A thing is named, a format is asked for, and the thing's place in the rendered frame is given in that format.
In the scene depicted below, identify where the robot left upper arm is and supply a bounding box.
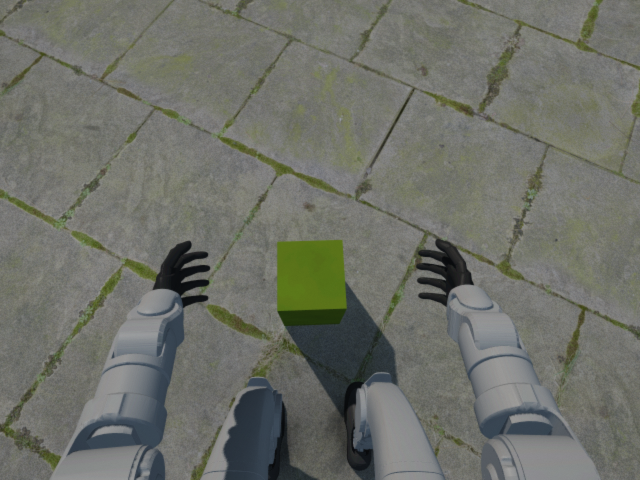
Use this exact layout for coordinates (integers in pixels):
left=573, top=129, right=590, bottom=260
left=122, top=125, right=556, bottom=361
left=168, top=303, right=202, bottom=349
left=52, top=444, right=165, bottom=480

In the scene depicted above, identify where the robot right upper arm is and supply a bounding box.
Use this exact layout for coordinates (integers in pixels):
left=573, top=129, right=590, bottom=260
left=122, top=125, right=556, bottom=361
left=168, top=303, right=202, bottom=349
left=481, top=434, right=598, bottom=480

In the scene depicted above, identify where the robot right hand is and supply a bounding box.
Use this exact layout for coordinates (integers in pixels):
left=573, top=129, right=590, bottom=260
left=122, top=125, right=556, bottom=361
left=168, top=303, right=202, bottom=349
left=416, top=239, right=474, bottom=307

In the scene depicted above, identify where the robot left hand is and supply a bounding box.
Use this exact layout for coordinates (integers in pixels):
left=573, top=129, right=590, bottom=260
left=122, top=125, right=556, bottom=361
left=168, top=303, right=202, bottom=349
left=153, top=241, right=210, bottom=308

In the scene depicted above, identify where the robot right forearm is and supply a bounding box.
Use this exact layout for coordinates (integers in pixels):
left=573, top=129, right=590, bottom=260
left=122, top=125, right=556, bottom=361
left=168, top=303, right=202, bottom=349
left=446, top=285, right=601, bottom=480

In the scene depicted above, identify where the carton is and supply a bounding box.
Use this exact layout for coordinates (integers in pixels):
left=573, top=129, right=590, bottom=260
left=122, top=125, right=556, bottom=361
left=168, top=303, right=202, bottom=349
left=277, top=240, right=347, bottom=326

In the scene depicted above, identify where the right robot shin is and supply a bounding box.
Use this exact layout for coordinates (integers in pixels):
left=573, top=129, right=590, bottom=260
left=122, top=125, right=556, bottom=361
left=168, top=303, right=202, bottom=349
left=353, top=372, right=402, bottom=450

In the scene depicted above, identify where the robot left forearm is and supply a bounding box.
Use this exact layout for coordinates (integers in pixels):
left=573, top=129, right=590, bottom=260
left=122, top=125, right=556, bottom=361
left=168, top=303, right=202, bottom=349
left=49, top=289, right=184, bottom=480

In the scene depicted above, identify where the robot left thigh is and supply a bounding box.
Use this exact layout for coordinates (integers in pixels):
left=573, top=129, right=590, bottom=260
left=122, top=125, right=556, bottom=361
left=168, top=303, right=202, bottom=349
left=200, top=386, right=282, bottom=480

